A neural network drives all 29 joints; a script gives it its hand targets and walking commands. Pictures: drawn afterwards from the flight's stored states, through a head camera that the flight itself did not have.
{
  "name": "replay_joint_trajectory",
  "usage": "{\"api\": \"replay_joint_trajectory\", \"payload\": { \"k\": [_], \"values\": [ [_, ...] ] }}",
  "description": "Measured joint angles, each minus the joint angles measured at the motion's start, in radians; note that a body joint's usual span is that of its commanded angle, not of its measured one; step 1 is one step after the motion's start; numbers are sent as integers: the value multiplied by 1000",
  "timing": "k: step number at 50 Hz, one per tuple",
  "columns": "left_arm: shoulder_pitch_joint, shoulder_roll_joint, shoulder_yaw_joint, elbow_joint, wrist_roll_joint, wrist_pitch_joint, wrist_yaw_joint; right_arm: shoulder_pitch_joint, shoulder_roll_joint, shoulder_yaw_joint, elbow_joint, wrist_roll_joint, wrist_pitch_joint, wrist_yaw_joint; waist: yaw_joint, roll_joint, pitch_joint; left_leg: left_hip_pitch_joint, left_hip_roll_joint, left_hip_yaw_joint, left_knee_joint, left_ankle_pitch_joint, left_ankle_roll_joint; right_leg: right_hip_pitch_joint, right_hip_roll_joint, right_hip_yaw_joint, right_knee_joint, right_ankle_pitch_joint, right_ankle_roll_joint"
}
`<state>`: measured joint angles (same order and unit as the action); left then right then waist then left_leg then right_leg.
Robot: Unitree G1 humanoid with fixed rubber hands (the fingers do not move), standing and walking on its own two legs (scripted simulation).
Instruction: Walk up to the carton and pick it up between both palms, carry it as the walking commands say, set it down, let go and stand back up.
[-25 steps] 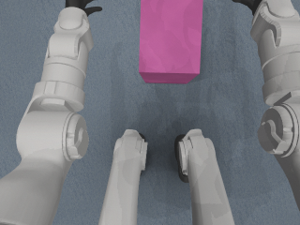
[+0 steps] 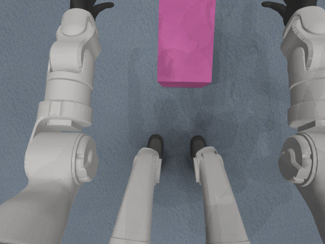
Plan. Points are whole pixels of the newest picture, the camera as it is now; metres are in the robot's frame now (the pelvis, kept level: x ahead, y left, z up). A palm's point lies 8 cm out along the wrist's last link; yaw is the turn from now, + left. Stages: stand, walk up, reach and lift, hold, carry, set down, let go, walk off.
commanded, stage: set down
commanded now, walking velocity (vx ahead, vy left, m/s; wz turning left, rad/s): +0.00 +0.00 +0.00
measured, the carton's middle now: (184, 45) +0.60 -0.04 -0.52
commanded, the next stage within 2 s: let go in 0.08 s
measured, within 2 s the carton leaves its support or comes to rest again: neither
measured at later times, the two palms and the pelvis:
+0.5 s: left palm (52, 84) +0.43 +0.21 -0.06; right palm out of the picture +0.41 -0.23 -0.06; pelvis +0.04 +0.01 +0.07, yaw -1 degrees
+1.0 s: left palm (7, 203) +0.27 +0.21 +0.04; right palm out of the picture +0.27 -0.24 +0.06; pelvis +0.08 +0.01 +0.12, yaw -2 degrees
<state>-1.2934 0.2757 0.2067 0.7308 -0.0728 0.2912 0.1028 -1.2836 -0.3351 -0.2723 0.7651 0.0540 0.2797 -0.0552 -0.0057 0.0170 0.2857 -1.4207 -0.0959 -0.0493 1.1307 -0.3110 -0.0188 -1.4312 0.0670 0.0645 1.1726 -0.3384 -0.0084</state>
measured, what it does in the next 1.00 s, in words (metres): rises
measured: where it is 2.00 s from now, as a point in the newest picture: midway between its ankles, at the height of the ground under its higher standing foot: (176, 163)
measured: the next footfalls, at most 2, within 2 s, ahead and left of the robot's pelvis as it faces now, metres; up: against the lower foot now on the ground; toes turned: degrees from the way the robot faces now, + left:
none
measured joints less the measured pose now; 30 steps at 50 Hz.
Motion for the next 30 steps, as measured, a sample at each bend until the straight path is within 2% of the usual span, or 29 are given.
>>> {"api": "replay_joint_trajectory", "payload": {
  "k": [4, 8, 11, 15, 18, 22, 26, 30],
  "values": [
    [42, -27, 24, 49, 77, -38, -16, 24, 8, 0, 96, -3, -38, 22, 0, -1, -129, 2, 2, 0, -77, 30, 4, 2, -3, 7, -77, 30, 5],
    [69, -57, 74, 162, 162, -71, -34, 28, 36, -27, 208, -68, -77, 47, 0, -14, -228, 2, 3, 0, -123, 45, 6, 2, -5, 11, -123, 44, 8],
    [108, -80, 92, 174, 207, -85, -38, 33, 61, -59, 231, -119, -97, 57, 0, -24, -260, 2, 3, 0, -158, 60, 6, 1, -8, 13, -157, 59, 8],
    [155, -103, 95, 173, 226, -99, -38, 55, 79, -89, 228, -174, -119, 63, 0, -30, -263, 4, 3, -2, -205, 86, 6, 5, -11, 15, -206, 84, 9],
    [276, -138, 96, 85, 247, -104, -33, 184, 101, -89, 149, -201, -125, 63, 0, -33, -236, 62, 5, -3, -253, 98, 10, 63, -13, 17, -256, 97, 11],
    [525, -162, 83, -146, 206, -112, -26, 478, 131, -73, -87, -201, -128, 63, 0, -35, -142, 229, 5, -3, -315, 99, 20, 228, -17, 21, -315, 99, 11],
    [717, -162, 59, -203, 147, -106, -30, 720, 132, -6, -211, -201, -120, 78, 0, -29, -205, 326, 8, -3, -363, 97, 25, 325, -19, 24, -364, 95, 11],
    [806, -163, 0, -204, 105, -118, -63, 782, 136, 54, -215, -194, -131, 102, 0, -23, -303, 412, 9, -3, -382, 84, 28, 410, -19, 25, -382, 83, 11]
  ]
}}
